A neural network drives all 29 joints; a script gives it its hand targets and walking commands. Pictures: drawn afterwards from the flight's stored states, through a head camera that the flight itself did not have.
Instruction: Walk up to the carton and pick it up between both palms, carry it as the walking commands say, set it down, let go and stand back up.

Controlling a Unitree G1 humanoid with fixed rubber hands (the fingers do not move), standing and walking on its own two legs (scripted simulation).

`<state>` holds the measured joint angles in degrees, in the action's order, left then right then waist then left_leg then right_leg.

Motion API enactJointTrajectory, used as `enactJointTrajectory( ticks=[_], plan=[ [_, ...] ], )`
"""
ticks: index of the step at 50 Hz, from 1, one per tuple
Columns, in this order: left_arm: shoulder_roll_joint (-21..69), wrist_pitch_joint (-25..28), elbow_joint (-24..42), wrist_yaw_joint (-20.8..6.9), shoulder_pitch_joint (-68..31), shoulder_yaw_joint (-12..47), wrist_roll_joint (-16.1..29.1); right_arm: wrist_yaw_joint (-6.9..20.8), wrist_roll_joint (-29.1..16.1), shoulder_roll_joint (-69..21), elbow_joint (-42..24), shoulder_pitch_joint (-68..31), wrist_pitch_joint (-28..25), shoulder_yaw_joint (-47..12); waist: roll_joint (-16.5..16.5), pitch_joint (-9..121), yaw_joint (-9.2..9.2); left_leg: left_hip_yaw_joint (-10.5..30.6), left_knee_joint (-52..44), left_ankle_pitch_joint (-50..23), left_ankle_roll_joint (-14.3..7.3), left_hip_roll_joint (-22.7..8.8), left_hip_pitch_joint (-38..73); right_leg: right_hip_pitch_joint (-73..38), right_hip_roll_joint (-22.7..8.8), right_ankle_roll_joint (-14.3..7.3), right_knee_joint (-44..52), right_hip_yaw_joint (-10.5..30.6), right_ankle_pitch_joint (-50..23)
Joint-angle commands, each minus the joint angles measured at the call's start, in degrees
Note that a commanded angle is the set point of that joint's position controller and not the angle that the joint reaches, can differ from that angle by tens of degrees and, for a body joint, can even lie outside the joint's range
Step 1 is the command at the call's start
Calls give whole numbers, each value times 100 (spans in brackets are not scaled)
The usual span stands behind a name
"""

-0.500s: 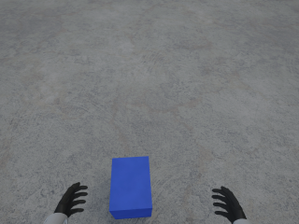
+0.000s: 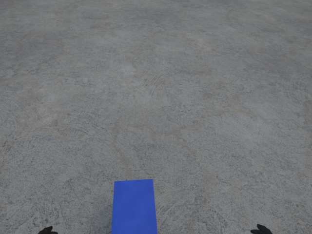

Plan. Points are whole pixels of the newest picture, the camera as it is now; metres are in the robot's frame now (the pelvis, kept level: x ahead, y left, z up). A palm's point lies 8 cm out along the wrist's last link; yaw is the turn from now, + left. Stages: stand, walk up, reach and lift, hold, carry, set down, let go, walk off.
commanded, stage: stand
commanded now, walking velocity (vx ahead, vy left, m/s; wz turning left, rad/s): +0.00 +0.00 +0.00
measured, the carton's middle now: (134, 214) +0.39 +0.09 -0.65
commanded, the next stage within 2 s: none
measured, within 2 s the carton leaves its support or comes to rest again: neither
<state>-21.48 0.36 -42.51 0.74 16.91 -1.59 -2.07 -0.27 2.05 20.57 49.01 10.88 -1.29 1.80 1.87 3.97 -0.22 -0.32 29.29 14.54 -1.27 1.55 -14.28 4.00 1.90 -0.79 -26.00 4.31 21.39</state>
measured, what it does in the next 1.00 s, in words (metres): stands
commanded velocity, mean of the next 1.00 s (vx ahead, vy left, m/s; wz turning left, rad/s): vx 0.00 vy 0.00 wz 0.00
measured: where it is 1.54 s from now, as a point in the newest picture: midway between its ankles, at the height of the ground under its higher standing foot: outside the picture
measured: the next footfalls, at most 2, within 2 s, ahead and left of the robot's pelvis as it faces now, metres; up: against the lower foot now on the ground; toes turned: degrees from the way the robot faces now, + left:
none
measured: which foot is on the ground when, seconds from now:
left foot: down 0.00-1.00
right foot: down 0.00-1.00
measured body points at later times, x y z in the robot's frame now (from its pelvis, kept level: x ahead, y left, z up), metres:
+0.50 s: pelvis -0.02 +0.01 +0.00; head -0.05 +0.02 +0.45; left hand +0.06 +0.32 -0.11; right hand +0.08 -0.31 -0.10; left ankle +0.01 +0.11 -0.74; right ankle -0.08 -0.12 -0.74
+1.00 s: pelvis -0.03 +0.01 +0.01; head -0.06 +0.01 +0.46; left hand +0.03 +0.32 -0.11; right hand +0.05 -0.32 -0.10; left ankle +0.01 +0.11 -0.74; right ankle -0.08 -0.12 -0.74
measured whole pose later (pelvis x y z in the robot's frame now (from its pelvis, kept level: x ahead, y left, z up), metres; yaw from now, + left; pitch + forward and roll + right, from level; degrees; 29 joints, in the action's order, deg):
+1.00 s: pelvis -0.03 +0.01 +0.01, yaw +1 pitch -3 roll +0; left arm -23.2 0.8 -56.6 0.8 13.4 0.5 -1.0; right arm -0.2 0.5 23.0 62.4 7.9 -1.4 -0.5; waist 0.9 0.5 0.6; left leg 0.4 23.2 8.5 -1.6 1.7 -11.7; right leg 1.9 1.6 -0.3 -21.3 3.6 16.3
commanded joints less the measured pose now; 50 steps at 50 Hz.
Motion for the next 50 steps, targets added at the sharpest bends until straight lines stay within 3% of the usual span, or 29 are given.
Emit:
enactJointTrajectory(
  ticks=[1, 11, 13, 15, 19, 21, 25, 26, 28, 30, 37, 40, 42, 46, 48, 49, 50],
  plan=[
    [-903, 107, 320, 59, -180, -234, -4, -46, -17, 901, -306, -364, -120, 177, -136, -25, -19, 788, -269, -1813, -104, -621, 811, 748, -543, 31, 376, 494, -1724],
    [-932, 139, -107, 17, -201, -145, -8, -44, -47, 1055, 117, -450, -138, 98, -254, -392, 17, 945, -584, -865, -77, -633, 676, 957, -523, -40, 572, 523, -1021],
    [-926, 153, -116, 5, -304, -126, 24, -38, -34, 1104, 196, -448, -149, 116, -9, -298, 33, 913, -520, -1196, -116, -650, 835, 957, -559, -16, 576, 486, -1265],
    [-1002, 153, -222, 32, -222, -130, 32, -36, -68, 1118, 282, -433, -138, 101, -244, -287, 12, 979, -626, -1204, -122, -678, 887, 908, -525, -6, 540, 523, -1179],
    [-996, 157, -425, 29, -217, -78, 47, -43, -76, 1093, 446, -447, -130, 72, -73, -311, 31, 964, -626, -1300, -112, -661, 894, 819, -567, -36, 647, 510, -1242],
    [-1014, 122, -484, 42, -289, -74, 50, -37, -109, 1142, 525, -451, -127, 62, -339, -328, 40, 980, -725, -1138, -88, -683, 907, 781, -550, -36, 654, 523, -1175],
    [-1089, 137, -640, 32, -290, -79, 47, -55, -84, 1191, 646, -469, -115, 32, -176, -541, 39, 1018, -764, -943, -101, -679, 793, 859, -579, -56, 757, 559, -1058],
    [-1087, 138, -670, 42, -289, -58, 65, -49, -106, 1183, 695, -430, -100, 34, -261, -479, 44, 1038, -793, -994, -126, -720, 808, 786, -611, -80, 772, 588, -1046],
    [-1108, 120, -736, 32, -237, -63, 75, -58, -117, 1260, 726, -442, -107, 46, -87, -489, 59, 1046, -855, -773, -96, -674, 830, 821, -566, -45, 766, 545, -908],
    [-1138, 110, -789, 35, -327, -58, 59, -38, -132, 1204, 750, -543, -105, 6, -247, -433, 83, 1041, -896, -651, -94, -704, 849, 818, -590, -69, 808, 585, -844],
    [-1185, 130, -954, 30, -399, -37, 95, -17, -144, 1210, 930, -570, -111, -26, -109, -494, 50, 1017, -921, -814, -110, -703, 931, 863, -629, -77, 894, 556, -881],
    [-1104, 123, -1000, 22, -457, -2, 75, -30, -129, 1284, 961, -605, -104, -5, -270, -552, 69, 1056, -982, -584, -120, -714, 793, 809, -633, -83, 940, 569, -840],
    [-1167, 134, -1048, 32, -474, -26, 81, -29, -129, 1294, 991, -606, -86, -10, -30, -616, 52, 1062, -961, -762, -139, -708, 764, 801, -642, -82, 908, 575, -1019],
    [-1147, 123, -1114, 34, -426, -6, 115, -30, -165, 1279, 1011, -625, -104, -23, -250, -441, 81, 1049, -971, -785, -112, -711, 890, 703, -674, -84, 952, 571, -986],
    [-1164, 96, -1148, 46, -451, -24, 104, -36, -138, 1316, 1070, -608, -77, -25, -95, -522, 57, 1063, -976, -759, -122, -716, 834, 684, -650, -78, 999, 538, -1020],
    [-1160, 107, -1165, 52, -509, -12, 102, -31, -172, 1319, 1074, -586, -71, -24, -92, -681, 112, 1058, -1005, -872, -112, -714, 768, 779, -674, -73, 975, 556, -1018],
    [-1161, 116, -1174, 36, -482, -8, 133, -45, -157, 1312, 1090, -632, -71, -31, -181, -494, 42, 1033, -974, -900, -133, -728, 856, 668, -686, -79, 1013, 549, -1011]
  ],
)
